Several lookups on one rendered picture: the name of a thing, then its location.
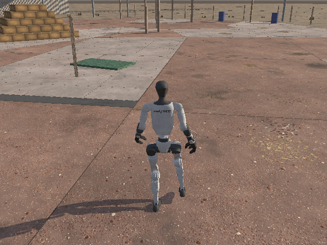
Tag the left robot forearm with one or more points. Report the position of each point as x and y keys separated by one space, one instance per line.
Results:
x=138 y=132

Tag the left robot upper arm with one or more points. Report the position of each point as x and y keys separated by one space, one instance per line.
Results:
x=143 y=117

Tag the left robot thigh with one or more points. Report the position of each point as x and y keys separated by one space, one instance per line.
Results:
x=153 y=159

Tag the robot left foot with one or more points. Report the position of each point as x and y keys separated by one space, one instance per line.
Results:
x=156 y=207

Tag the right robot hand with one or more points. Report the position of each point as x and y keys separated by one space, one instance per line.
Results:
x=191 y=146

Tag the right robot upper arm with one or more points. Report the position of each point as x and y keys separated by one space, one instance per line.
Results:
x=181 y=116

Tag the right robot forearm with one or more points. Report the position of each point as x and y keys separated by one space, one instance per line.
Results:
x=188 y=135

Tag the left robot hand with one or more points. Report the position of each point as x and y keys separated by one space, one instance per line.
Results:
x=138 y=141

